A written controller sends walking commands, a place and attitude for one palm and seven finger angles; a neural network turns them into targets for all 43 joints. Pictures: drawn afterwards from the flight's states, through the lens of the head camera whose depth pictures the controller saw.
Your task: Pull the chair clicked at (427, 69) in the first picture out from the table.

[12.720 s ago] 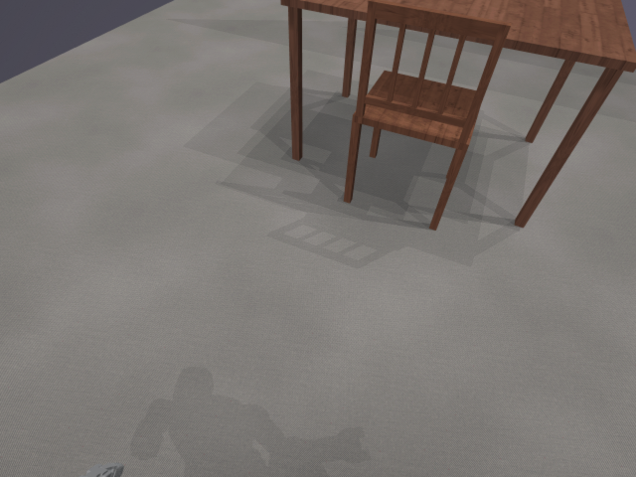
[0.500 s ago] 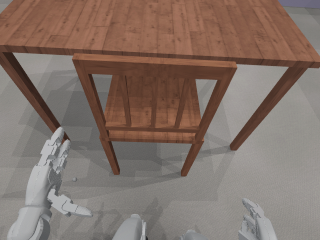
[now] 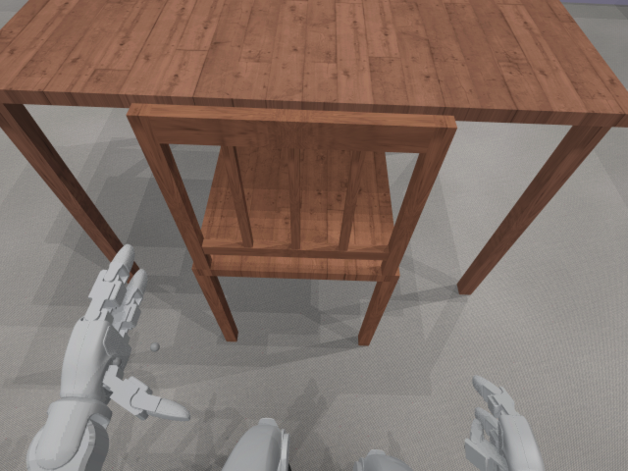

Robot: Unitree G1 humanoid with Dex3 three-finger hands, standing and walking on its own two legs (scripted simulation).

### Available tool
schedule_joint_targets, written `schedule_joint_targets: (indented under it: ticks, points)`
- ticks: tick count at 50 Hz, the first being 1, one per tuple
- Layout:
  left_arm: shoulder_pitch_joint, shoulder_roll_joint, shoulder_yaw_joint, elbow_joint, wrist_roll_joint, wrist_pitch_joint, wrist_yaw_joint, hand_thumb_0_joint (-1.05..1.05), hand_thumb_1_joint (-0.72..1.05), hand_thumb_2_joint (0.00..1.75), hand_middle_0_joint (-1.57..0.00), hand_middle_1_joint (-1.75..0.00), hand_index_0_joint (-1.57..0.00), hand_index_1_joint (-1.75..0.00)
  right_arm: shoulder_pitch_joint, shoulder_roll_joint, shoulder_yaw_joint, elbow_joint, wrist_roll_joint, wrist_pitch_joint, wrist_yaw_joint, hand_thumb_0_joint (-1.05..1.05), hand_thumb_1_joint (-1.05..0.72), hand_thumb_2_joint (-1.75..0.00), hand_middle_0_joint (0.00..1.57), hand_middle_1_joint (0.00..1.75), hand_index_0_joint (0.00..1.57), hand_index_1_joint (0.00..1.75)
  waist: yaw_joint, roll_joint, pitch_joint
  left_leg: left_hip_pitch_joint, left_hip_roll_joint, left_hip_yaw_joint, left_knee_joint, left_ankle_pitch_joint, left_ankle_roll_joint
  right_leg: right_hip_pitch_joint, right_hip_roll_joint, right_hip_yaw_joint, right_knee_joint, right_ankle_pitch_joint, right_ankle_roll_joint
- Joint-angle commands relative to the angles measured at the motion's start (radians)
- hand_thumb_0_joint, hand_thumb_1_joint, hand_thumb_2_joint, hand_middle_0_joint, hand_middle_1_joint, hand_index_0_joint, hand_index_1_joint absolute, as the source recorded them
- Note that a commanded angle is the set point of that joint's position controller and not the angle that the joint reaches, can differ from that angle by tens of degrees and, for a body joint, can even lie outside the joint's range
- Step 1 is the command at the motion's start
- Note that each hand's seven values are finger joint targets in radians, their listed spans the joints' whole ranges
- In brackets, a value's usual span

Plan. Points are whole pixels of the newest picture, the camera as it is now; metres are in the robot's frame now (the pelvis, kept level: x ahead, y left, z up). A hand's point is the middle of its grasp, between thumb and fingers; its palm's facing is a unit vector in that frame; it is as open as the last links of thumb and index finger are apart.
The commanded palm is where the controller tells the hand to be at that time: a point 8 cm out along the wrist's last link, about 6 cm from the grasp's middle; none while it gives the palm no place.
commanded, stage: aim the fingers beside a spindle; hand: left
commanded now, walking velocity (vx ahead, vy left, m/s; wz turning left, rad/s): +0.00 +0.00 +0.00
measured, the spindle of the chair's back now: (295, 203) +0.52 +0.07 -0.02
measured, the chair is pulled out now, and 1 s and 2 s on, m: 0.00 0.00 0.00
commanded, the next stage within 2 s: push the fingers through the gap in 1.88 s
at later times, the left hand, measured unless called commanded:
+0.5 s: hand (190, 312) +0.30 +0.18 +0.02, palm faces +0.02 -1.00 -0.02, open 17.0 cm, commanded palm +0.28 +0.23 +0.02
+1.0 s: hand (220, 284) +0.35 +0.15 -0.01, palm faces +0.04 -1.00 -0.02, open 17.0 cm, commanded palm +0.34 +0.20 +0.00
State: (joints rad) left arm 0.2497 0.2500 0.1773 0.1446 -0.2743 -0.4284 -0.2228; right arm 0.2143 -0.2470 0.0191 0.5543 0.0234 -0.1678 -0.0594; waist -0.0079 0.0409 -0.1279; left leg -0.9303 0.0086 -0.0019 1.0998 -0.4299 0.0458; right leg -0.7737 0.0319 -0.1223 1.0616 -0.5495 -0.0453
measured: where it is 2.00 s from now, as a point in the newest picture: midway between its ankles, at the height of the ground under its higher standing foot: outside the picture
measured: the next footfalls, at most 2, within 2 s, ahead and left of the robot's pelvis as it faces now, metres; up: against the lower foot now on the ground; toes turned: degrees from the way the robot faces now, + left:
none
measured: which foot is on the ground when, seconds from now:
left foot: down 0.00-1.00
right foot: down 0.00-1.00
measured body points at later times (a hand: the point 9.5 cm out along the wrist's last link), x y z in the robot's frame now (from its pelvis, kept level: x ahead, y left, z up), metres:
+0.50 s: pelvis +0.00 +0.00 -0.01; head +0.08 +0.00 +0.43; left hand +0.29 +0.23 +0.02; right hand +0.15 -0.26 -0.11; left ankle +0.06 +0.09 -0.66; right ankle -0.01 -0.10 -0.66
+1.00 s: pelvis -0.01 +0.00 -0.03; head +0.09 +0.01 +0.41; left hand +0.34 +0.21 +0.00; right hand +0.13 -0.25 -0.13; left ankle +0.06 +0.09 -0.66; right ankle -0.01 -0.10 -0.66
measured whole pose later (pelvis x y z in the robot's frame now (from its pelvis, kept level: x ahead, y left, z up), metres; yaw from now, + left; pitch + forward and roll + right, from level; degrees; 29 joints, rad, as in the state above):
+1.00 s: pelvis -0.01 +0.00 -0.03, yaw -2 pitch +20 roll -3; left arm -0.19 0.20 0.13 0.51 -0.16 -0.48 -0.05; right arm 0.22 -0.24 0.01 0.59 0.00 -0.04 -0.01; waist -0.04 0.03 -0.15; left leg -1.11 0.02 0.03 1.22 -0.46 0.05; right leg -0.97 0.03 -0.10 1.20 -0.59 -0.04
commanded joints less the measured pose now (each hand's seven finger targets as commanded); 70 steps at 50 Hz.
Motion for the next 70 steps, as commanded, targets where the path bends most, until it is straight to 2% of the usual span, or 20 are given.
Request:
schedule_joint_targets:
  ticks: [1,5,14,20,22,30,31,33,37,39,40,41,47,52,55,57,60,62,65,70]
  points:
    - [-0.138,0.141,0.081,-0.168,-0.009,-0.073,-0.003,0.00,-0.50,0.30,-0.06,-0.08,-0.06,-0.08,-0.021,-0.142,-0.061,-0.128,0.003,-0.047,-0.006,0.00,-0.90,-0.90,0.20,0.30,0.20,0.30,-0.023,0.012,-0.248,0.261,0.006,-0.057,-0.125,0.175,-0.010,0.012,-0.013,0.094,-0.167,0.224,0.021]
    - [-0.198,0.155,0.095,-0.143,-0.009,-0.070,0.000,0.00,-0.50,0.30,-0.06,-0.08,-0.06,-0.08,-0.020,-0.141,-0.060,-0.121,0.003,-0.040,-0.005,0.00,-0.90,-0.90,0.20,0.30,0.20,0.30,-0.019,0.032,-0.261,0.247,0.006,-0.050,-0.111,0.188,-0.009,0.019,-0.015,0.107,-0.160,0.244,0.022]
    - [-0.267,0.155,0.099,-0.068,-0.006,-0.078,0.005,0.00,-0.50,0.30,-0.06,-0.08,-0.06,-0.08,-0.010,-0.144,-0.064,-0.108,0.001,-0.027,0.001,0.00,-0.90,-0.90,0.20,0.30,0.20,0.30,-0.023,-0.001,-0.289,0.213,0.008,-0.044,-0.085,0.206,-0.006,0.027,-0.016,0.123,-0.140,0.283,0.028]
    - [-0.313,0.127,0.066,-0.048,0.012,-0.088,0.028,0.00,-0.50,0.30,-0.06,-0.08,-0.06,-0.08,-0.002,-0.147,-0.071,-0.102,-0.002,-0.014,0.008,0.00,-0.90,-0.90,0.20,0.30,0.20,0.30,-0.031,-0.015,-0.308,0.229,0.011,-0.045,-0.078,0.222,-0.007,-0.010,-0.015,0.109,-0.117,0.299,0.029]
    - [-0.323,0.122,0.058,-0.056,0.019,-0.093,0.041,0.00,-0.50,0.30,-0.06,-0.08,-0.06,-0.08,-0.003,-0.145,-0.071,-0.101,-0.004,-0.010,0.012,0.00,-0.90,-0.90,0.20,0.30,0.20,0.30,-0.025,0.022,-0.313,0.241,0.011,-0.048,-0.082,0.218,-0.010,-0.025,-0.016,0.102,-0.111,0.281,0.024]
    - [-0.448,0.109,0.040,0.028,0.055,-0.103,0.093,0.00,-0.50,0.30,-0.06,-0.08,-0.06,-0.08,0.004,-0.149,-0.070,-0.091,-0.011,0.022,0.021,0.00,-0.90,-0.90,0.20,0.30,0.20,0.30,-0.042,-0.021,-0.311,0.198,0.012,-0.055,-0.061,0.172,-0.011,-0.072,-0.012,0.101,-0.088,0.237,0.024]
    - [-0.466,0.104,0.033,0.035,0.063,-0.107,0.096,0.00,-0.50,0.30,-0.06,-0.08,-0.06,-0.08,0.001,-0.147,-0.071,-0.091,-0.010,0.025,0.021,0.00,-0.90,-0.90,0.20,0.30,0.20,0.30,-0.040,0.007,-0.310,0.211,0.013,-0.057,-0.063,0.166,-0.013,-0.093,-0.011,0.098,-0.085,0.221,0.021]
    - [-0.511,0.085,0.007,0.022,0.072,-0.115,0.106,0.00,-0.50,0.30,-0.06,-0.08,-0.06,-0.08,0.005,-0.147,-0.070,-0.092,-0.013,0.029,0.023,0.00,-0.90,-0.90,0.20,0.30,0.20,0.30,-0.040,0.033,-0.338,0.249,0.015,-0.067,-0.065,0.170,-0.016,-0.114,-0.011,0.089,-0.076,0.207,0.017]
    - [-0.544,0.060,-0.020,0.051,0.082,-0.114,0.126,0.00,-0.50,0.30,-0.06,-0.08,-0.06,-0.08,0.010,-0.148,-0.071,-0.090,-0.017,0.041,0.029,0.00,-0.90,-0.90,0.20,0.30,0.20,0.30,-0.044,0.018,-0.370,0.260,0.016,-0.072,-0.055,0.184,-0.016,-0.124,-0.010,0.087,-0.067,0.217,0.017]
    - [-0.561,0.080,-0.003,0.098,0.094,-0.108,0.140,0.00,-0.50,0.30,-0.06,-0.08,-0.06,-0.08,0.015,-0.151,-0.071,-0.082,-0.017,0.052,0.030,0.00,-0.90,-0.90,0.20,0.30,0.20,0.30,-0.047,-0.002,-0.347,0.243,0.018,-0.076,-0.054,0.168,-0.017,-0.140,-0.007,0.083,-0.065,0.202,0.016]
    - [-0.570,0.057,-0.024,0.117,0.098,-0.104,0.142,0.00,-0.50,0.30,-0.06,-0.08,-0.06,-0.08,0.013,-0.150,-0.069,-0.084,-0.016,0.058,0.033,0.00,-0.90,-0.90,0.20,0.30,0.20,0.30,-0.050,-0.004,-0.339,0.228,0.015,-0.072,-0.052,0.157,-0.016,-0.144,-0.010,0.085,-0.066,0.197,0.018]
    - [-0.589,0.084,0.006,0.117,0.099,-0.108,0.151,0.00,-0.50,0.30,-0.06,-0.08,-0.06,-0.08,0.018,-0.152,-0.071,-0.082,-0.017,0.063,0.033,0.00,-0.90,-0.90,0.20,0.30,0.20,0.30,-0.042,-0.003,-0.354,0.231,0.017,-0.074,-0.050,0.169,-0.018,-0.140,-0.008,0.085,-0.058,0.208,0.015]
    - [-0.652,0.094,0.023,0.159,0.113,-0.130,0.179,0.00,-0.50,0.30,-0.06,-0.08,-0.06,-0.08,0.023,-0.149,-0.070,-0.080,-0.022,0.089,0.040,0.00,-0.90,-0.90,0.20,0.30,0.20,0.30,-0.040,-0.004,-0.380,0.205,0.013,-0.065,-0.028,0.166,-0.019,-0.137,-0.007,0.094,-0.045,0.216,0.015]
    - [-0.731,0.055,-0.027,0.194,0.130,-0.146,0.184,0.00,-0.50,0.30,-0.06,-0.08,-0.06,-0.08,0.038,-0.151,-0.072,-0.063,-0.025,0.102,0.046,0.00,-0.90,-0.90,0.20,0.30,0.20,0.30,-0.059,0.028,-0.406,0.237,0.018,-0.077,-0.012,0.189,-0.022,-0.187,-0.005,0.086,-0.024,0.221,0.013]
    - [-0.785,0.043,-0.035,0.222,0.132,-0.145,0.192,0.00,-0.50,0.30,-0.06,-0.08,-0.06,-0.08,0.049,-0.153,-0.077,-0.050,-0.026,0.112,0.049,0.00,-0.90,-0.90,0.20,0.30,0.20,0.30,-0.071,0.008,-0.412,0.239,0.021,-0.085,-0.003,0.195,-0.023,-0.208,-0.005,0.079,-0.017,0.220,0.014]
    - [-0.800,0.047,-0.030,0.251,0.139,-0.146,0.201,0.00,-0.50,0.30,-0.06,-0.08,-0.06,-0.08,0.050,-0.154,-0.077,-0.046,-0.027,0.120,0.051,0.00,-0.90,-0.90,0.20,0.30,0.20,0.30,-0.074,0.004,-0.408,0.226,0.020,-0.083,0.002,0.189,-0.022,-0.218,-0.004,0.081,-0.014,0.219,0.015]
    - [-0.799,0.065,-0.007,0.262,0.149,-0.153,0.221,0.00,-0.50,0.30,-0.06,-0.08,-0.06,-0.08,0.059,-0.154,-0.078,-0.048,-0.030,0.132,0.057,0.00,-0.90,-0.90,0.20,0.30,0.20,0.30,-0.058,0.023,-0.439,0.240,0.019,-0.085,0.005,0.221,-0.027,-0.212,-0.003,0.079,0.001,0.240,0.010]
    - [-0.828,0.046,-0.023,0.277,0.155,-0.156,0.232,0.00,-0.50,0.30,-0.06,-0.08,-0.06,-0.08,0.059,-0.150,-0.078,-0.045,-0.033,0.142,0.061,0.00,-0.90,-0.90,0.20,0.30,0.20,0.30,-0.068,0.021,-0.438,0.234,0.020,-0.082,0.014,0.222,-0.026,-0.227,-0.003,0.080,0.004,0.244,0.013]
    - [-0.775,0.079,0.018,0.272,0.156,-0.161,0.243,0.00,-0.50,0.30,-0.06,-0.08,-0.06,-0.08,0.063,-0.151,-0.079,-0.057,-0.033,0.154,0.066,0.00,-0.90,-0.90,0.20,0.30,0.20,0.30,-0.044,0.021,-0.471,0.234,0.017,-0.074,0.011,0.242,-0.027,-0.185,-0.002,0.086,0.007,0.269,0.012]
    - [-0.756,0.080,0.022,0.273,0.144,-0.157,0.234,0.00,-0.50,0.30,-0.06,-0.08,-0.06,-0.08,0.055,-0.144,-0.075,-0.064,-0.027,0.169,0.065,0.00,-0.90,-0.90,0.20,0.30,0.20,0.30,-0.053,-0.013,-0.442,0.174,0.012,-0.052,0.014,0.220,-0.017,-0.136,-0.002,0.101,-0.007,0.294,0.019]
